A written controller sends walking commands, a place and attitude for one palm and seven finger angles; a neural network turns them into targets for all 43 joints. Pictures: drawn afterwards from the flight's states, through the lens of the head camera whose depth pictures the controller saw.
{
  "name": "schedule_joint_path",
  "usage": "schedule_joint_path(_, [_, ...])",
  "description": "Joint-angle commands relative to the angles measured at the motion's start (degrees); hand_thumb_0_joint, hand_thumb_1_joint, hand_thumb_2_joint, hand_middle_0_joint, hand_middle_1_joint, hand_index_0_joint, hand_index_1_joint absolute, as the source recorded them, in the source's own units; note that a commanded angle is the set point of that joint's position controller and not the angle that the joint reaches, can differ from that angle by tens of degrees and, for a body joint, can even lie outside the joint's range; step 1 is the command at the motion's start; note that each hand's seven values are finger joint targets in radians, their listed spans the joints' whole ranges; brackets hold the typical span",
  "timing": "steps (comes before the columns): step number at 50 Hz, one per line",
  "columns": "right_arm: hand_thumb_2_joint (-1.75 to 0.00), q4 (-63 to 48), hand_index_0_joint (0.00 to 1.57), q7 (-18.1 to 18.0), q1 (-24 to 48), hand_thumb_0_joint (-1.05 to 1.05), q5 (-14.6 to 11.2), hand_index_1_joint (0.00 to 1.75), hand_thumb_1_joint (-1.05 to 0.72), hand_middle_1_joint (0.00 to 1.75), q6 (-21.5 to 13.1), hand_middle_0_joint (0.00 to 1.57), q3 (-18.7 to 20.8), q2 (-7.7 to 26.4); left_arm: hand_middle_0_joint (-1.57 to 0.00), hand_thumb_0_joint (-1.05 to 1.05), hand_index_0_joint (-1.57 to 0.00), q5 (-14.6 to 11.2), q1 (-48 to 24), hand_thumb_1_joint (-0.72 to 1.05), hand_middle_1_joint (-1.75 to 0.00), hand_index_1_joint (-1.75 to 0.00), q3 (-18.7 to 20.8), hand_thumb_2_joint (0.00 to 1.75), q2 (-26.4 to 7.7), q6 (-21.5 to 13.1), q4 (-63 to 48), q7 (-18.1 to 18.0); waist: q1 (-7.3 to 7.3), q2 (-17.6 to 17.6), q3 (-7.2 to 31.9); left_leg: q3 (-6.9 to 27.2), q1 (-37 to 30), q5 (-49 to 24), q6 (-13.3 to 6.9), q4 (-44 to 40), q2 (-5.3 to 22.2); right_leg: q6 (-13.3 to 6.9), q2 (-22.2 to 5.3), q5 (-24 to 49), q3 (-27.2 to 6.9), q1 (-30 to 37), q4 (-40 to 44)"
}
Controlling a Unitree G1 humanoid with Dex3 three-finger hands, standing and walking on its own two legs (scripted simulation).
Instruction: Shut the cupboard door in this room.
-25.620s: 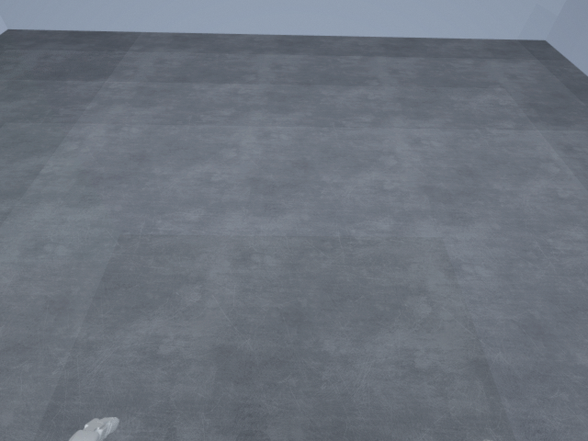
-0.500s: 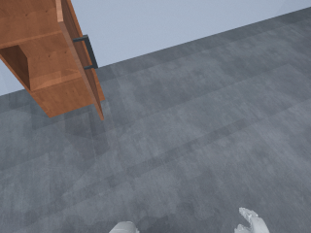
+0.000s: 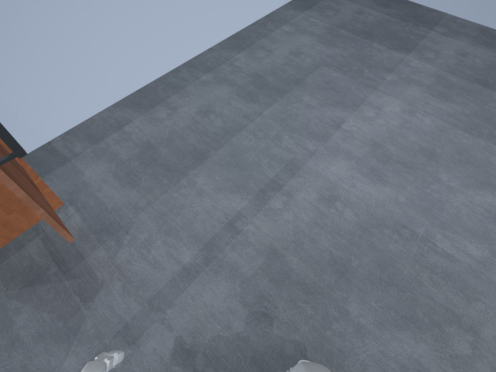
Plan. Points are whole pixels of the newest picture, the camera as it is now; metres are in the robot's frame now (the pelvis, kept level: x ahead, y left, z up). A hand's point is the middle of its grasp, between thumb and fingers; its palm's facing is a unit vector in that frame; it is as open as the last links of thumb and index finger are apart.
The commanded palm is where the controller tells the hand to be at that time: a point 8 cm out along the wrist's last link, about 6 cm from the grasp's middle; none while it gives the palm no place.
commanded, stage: walk around to get in front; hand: left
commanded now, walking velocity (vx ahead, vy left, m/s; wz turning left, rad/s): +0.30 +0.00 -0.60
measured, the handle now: out of the picture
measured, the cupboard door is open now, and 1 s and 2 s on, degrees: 85 85 85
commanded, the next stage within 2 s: none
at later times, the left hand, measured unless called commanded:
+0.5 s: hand (145, 338) +0.19 +0.21 -0.19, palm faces -0.18 -0.96 -0.21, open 7.4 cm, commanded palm none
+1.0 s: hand (269, 179) +0.57 -0.03 -0.17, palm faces -0.54 -0.81 -0.21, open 7.4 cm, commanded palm none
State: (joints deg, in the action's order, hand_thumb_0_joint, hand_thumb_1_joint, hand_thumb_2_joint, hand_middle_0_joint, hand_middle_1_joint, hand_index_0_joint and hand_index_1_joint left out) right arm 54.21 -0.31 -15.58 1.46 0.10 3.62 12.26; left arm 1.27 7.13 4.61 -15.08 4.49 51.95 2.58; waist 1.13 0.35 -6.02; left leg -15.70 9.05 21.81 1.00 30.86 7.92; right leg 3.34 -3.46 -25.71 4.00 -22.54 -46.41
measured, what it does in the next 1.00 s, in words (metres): walks ahead, turning right: right foot, then left foot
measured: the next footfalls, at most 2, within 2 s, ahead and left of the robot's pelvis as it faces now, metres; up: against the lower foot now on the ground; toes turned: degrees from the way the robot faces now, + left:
right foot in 0.06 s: +0.04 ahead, -0.13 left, +0.00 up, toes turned -9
left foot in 0.46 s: +0.29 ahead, +0.10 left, +0.00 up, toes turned -8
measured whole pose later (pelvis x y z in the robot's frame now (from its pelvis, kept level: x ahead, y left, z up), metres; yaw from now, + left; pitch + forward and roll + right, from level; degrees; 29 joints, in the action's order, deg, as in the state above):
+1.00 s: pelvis +0.35 -0.11 -0.02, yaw -30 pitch +1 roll +1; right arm 65.6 0.4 -27.4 0.8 -2.0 3.0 8.3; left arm 1.6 3.0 3.0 -10.4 -2.9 53.6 1.8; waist 3.3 1.2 -6.0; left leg -14.8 3.3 27.8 4.1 44.4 10.5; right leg -4.6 -1.9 -11.8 8.2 -27.5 -39.5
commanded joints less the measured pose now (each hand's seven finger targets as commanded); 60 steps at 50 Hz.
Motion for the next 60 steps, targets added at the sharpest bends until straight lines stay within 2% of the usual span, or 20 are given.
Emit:
schedule_joint_path(1, [-0.9,-2.8,0.2,-0.3,-1.0,0.0,0.1,0.3,-0.9,0.3,-1.0,0.2,2.7,11.6,-0.2,0.0,-0.2,0.1,2.5,0.9,-0.3,-0.3,0.4,0.9,-3.2,-3.4,-4.0,0.2,-2.3,7.0,9.3,6.3,-0.7,-19.0,-3.4,3.2,11.5,-3.0,3.5,7.0,5.4,12.2,18.0])
schedule_joint_path(2, [-0.9,-3.6,0.2,0.2,-0.5,0.0,-0.8,0.3,-0.9,0.3,-1.1,0.2,2.0,9.7,-0.2,0.0,-0.2,0.4,11.0,0.9,-0.3,-0.3,1.3,0.9,-8.2,-4.3,-1.3,-0.4,-6.46,-4.1,13.9,1.4,11.0,-15.1,-0.2,17.7,8.5,-6.4,-3.4,8.4,-3.7,28.7,24.5])
schedule_joint_path(3, [-0.9,-8.1,0.2,0.7,5.0,0.0,-1.0,0.3,-0.9,0.3,-0.7,0.2,0.1,4.6,-0.2,0.0,-0.2,0.0,17.8,0.9,-0.3,-0.3,2.9,0.9,-15.9,-4.4,0.6,-1.6,-9.99,-22.6,13.6,2.0,31.7,15.7,3.5,33.7,-1.1,-12.9,-18.5,20.5,-28.7,38.0,27.4])
schedule_joint_path(4, [-0.9,-10.1,0.2,0.2,10.2,0.0,-0.6,0.3,-0.9,0.3,-0.1,0.2,0.3,6.9,-0.2,0.0,-0.2,-1.1,20.2,0.9,-0.3,-0.3,3.2,0.9,-15.8,-4.0,1.3,-2.7,-10.87,-17.1,11.8,10.5,35.8,16.1,2.8,39.5,-0.8,-16.1,-21.3,25.7,-31.6,35.3,28.4])
schedule_joint_path(10, [-0.9,-6.4,0.2,1.3,6.9,0.0,0.2,0.3,-0.9,0.3,-0.6,0.2,1.3,6.3,-0.2,0.0,-0.2,-0.2,6.6,0.9,-0.3,-0.3,1.2,0.9,-9.2,-6.6,-1.9,-2.6,-2.37,-6.0,1.5,12.4,26.0,-0.3,4.2,30.8,0.7,-13.6,-11.0,17.1,-17.8,13.6,31.2])
schedule_joint_path(19, [-0.9,-9.1,0.2,1.9,10.9,0.0,-0.5,0.3,-0.9,0.3,-2.5,0.2,1.0,5.2,-0.2,0.0,-0.2,0.1,8.2,0.9,-0.3,-0.3,1.5,0.9,-9.7,-7.5,0.6,-2.3,-2.31,-10.4,1.5,11.4,15.3,-6.0,3.4,9.1,-3.1,-12.5,-8.5,17.8,-18.4,11.1,29.2])
schedule_joint_path(22, [-0.9,-4.8,0.2,0.5,-1.9,0.0,-0.2,0.3,-0.9,0.3,-3.6,0.2,2.0,9.1,-0.2,0.0,-0.2,-0.4,5.7,0.9,-0.3,-0.3,1.5,0.9,-8.2,-7.3,0.3,-2.2,3.92,-2.5,8.1,10.9,-7.6,-10.9,2.6,-2.7,-4.1,-8.9,-2.6,23.1,-14.7,4.7,13.8])
schedule_joint_path(24, [-0.9,-1.8,0.2,-0.1,-15.7,0.0,0.8,0.3,-0.9,0.3,-3.9,0.2,4.1,19.2,-0.2,0.0,-0.2,-1.2,9.0,0.9,-0.3,-0.3,-0.1,0.9,-1.4,-7.2,-1.1,-1.4,7.44,21.9,18.4,41.0,-23.9,-2.6,-4.8,-12.7,21.1,-4.1,6.7,-9.2,-5.0,-13.1,-19.3])
schedule_joint_path(25, [-0.9,-2.1,0.2,-0.2,-13.4,0.0,0.6,0.3,-0.9,0.3,-3.3,0.2,3.2,17.3,-0.2,0.0,-0.2,-0.7,6.8,0.9,-0.3,-0.3,0.2,0.9,-2.2,-7.2,-1.5,-1.5,6.76,15.9,14.3,43.7,-17.7,3.0,-7.2,-16.2,22.5,-5.0,3.5,-7.5,-8.5,-15.3,-24.9])
schedule_joint_path(28, [-0.9,-3.6,0.2,-0.2,-3.0,0.0,0.5,0.3,-0.9,0.3,-4.1,0.2,0.9,8.2,-0.2,0.0,-0.2,0.2,4.6,0.9,-0.3,-0.3,0.7,0.9,-2.2,-6.3,0.2,-0.3,1.68,8.7,2.5,28.8,-1.4,2.6,-4.8,-19.7,15.5,-4.3,-2.0,5.3,-6.2,-14.6,-28.1])
schedule_joint_path(31, [-0.9,-1.8,0.2,-0.5,-3.5,0.0,0.1,0.3,-0.9,0.3,-5.1,0.2,0.4,5.6,-0.2,0.0,-0.2,0.4,7.9,0.9,-0.3,-0.3,0.2,0.9,0.6,-5.0,1.3,-0.1,-1.13,6.8,3.7,16.0,-0.5,-11.5,-3.5,-18.6,11.5,-3.2,-2.2,11.2,-4.5,-12.8,-26.6])
schedule_joint_path(43, [-0.9,5.4,0.2,-0.4,-11.7,0.0,0.4,0.3,-0.9,0.3,-5.0,0.2,1.2,5.3,-0.2,0.0,-0.2,0.2,-6.2,0.9,-0.3,-0.3,-1.2,0.9,3.1,-5.3,-3.0,-0.1,1.52,6.2,-0.2,4.4,-8.8,-31.2,-6.2,-16.1,12.4,-4.1,-1.7,13.8,3.4,-11.1,5.9])
schedule_joint_path(45, [-0.9,6.1,0.2,-0.5,-11.6,0.0,0.2,0.3,-0.9,0.3,-4.8,0.2,1.4,6.2,-0.2,0.0,-0.2,0.3,-1.7,0.9,-0.3,-0.3,-0.9,0.9,2.2,-6.0,-1.5,-0.5,-0.68,6.4,3.1,2.6,-10.1,-46.5,-5.3,-8.7,12.3,-6.0,1.1,12.5,5.2,-2.9,10.0])
schedule_joint_path(47, [-0.9,5.9,0.2,-0.2,-9.2,0.0,-0.4,0.3,-0.9,0.3,-4.7,0.2,1.3,6.8,-0.2,0.0,-0.2,0.7,14.8,0.9,-0.3,-0.3,0.4,0.9,-2.0,-7.3,4.1,-1.2,-8.56,1.4,12.0,-0.8,-3.4,-46.2,-1.7,11.3,8.3,-7.5,2.8,19.4,5.5,20.3,16.4])
schedule_joint_path(48, [-0.9,5.0,0.2,0.6,-10.3,0.0,-1.1,0.3,-0.9,0.3,-4.6,0.2,0.6,3.6,-0.2,0.0,-0.2,0.9,22.3,0.9,-0.3,-0.3,2.1,0.9,-8.7,-8.0,6.6,-2.0,-11.39,-10.7,18.5,-1.5,12.6,-18.2,0.4,28.9,2.6,-11.4,-10.7,21.7,-11.6,36.1,18.0])
schedule_joint_path(49, [-0.9,2.8,0.2,0.5,-10.2,0.0,-1.5,0.3,-0.9,0.3,-4.1,0.2,0.0,1.2,-0.2,0.0,-0.2,-0.5,24.2,0.9,-0.3,-0.3,2.7,0.9,-13.0,-8.1,7.7,-2.8,-9.44,-18.2,21.9,5.6,23.9,11.8,2.0,44.3,-5.1,-17.0,-21.8,34.3,-33.1,40.6,23.4])
schedule_joint_path(50, [-0.9,3.0,0.2,0.3,-7.5,0.0,-1.8,0.3,-0.9,0.3,-3.4,0.2,0.3,2.8,-0.2,0.0,-0.2,-1.1,19.4,0.9,-0.3,-0.3,3.0,0.9,-12.4,-7.8,6.9,-3.3,-8.33,-11.7,19.4,12.9,24.3,8.6,0.4,48.8,-2.2,-17.8,-21.6,28.2,-30.5,34.8,26.2])
schedule_joint_path(53, [-0.9,4.0,0.2,0.3,-3.4,0.0,-0.4,0.3,-0.9,0.3,-2.9,0.2,0.4,0.7,-0.2,0.0,-0.2,-1.1,9.1,0.9,-0.3,-0.3,0.4,0.9,-5.3,-8.3,5.0,-3.1,-3.5,-0.4,6.5,15.0,24.4,-2.7,0.5,44.8,2.4,-13.2,-15.2,24.6,-18.2,16.1,28.4])
schedule_joint_path(55, [-0.9,5.5,0.2,0.4,-7.1,0.0,0.1,0.3,-0.9,0.3,-1.9,0.2,0.3,-0.8,-0.2,0.0,-0.2,-0.6,6.9,0.9,-0.3,-0.3,-0.1,0.9,-2.9,-9.1,5.3,-3.1,-0.44,-2.6,5.8,14.1,20.9,-5.6,1.0,40.6,2.5,-11.6,-12.3,25.0,-12.4,10.3,30.7])
schedule_joint_path(60, [-0.9,3.7,0.2,1.0,-2.9,0.0,0.2,0.3,-0.9,0.3,-1.3,0.2,0.6,-0.5,-0.2,0.0,-0.2,-0.3,10.3,0.9,-0.3,-0.3,-0.6,0.9,-0.4,-10.2,7.1,-3.1,-0.45,-7.4,4.1,13.4,25.4,-9.8,2.4,32.3,2.2,-12.1,-10.3,27.1,-8.7,12.1,33.3])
